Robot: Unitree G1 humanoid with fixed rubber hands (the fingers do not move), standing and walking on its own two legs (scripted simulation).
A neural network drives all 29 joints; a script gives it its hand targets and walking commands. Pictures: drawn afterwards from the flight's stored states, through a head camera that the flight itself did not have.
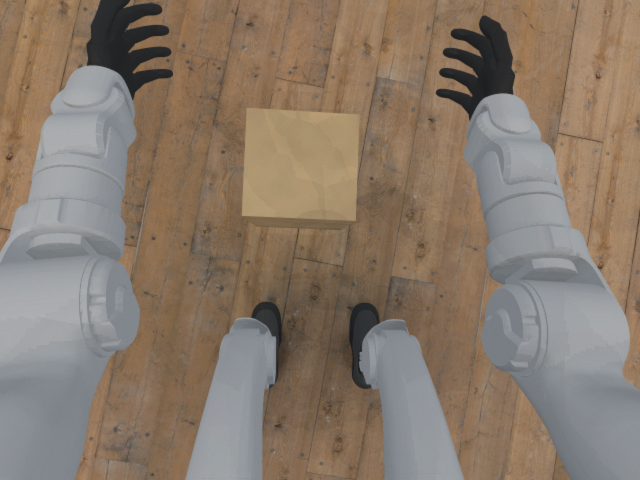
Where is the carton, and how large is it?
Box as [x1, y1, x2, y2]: [242, 108, 359, 229]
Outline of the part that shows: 247,108 242,215 257,226 341,229 354,221 356,201 359,115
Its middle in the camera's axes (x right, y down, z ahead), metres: -0.04 -0.14 +0.84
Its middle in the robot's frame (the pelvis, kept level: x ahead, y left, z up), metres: +0.52 +0.03 -0.52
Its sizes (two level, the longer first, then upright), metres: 0.210 0.200 0.250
